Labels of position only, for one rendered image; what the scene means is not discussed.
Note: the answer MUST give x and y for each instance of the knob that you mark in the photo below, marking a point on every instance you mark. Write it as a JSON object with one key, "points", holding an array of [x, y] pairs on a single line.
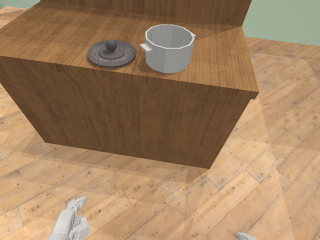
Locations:
{"points": [[111, 44]]}

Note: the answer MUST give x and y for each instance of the table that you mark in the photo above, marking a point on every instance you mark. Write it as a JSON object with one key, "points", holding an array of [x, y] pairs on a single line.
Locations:
{"points": [[182, 118]]}

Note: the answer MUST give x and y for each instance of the lid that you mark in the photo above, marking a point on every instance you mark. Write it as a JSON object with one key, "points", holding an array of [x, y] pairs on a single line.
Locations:
{"points": [[100, 56]]}

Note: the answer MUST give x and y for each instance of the pot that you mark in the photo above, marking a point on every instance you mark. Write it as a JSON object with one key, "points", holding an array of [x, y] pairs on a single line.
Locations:
{"points": [[168, 48]]}

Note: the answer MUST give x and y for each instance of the left robot hand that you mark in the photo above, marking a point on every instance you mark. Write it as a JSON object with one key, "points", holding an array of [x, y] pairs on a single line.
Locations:
{"points": [[76, 227]]}

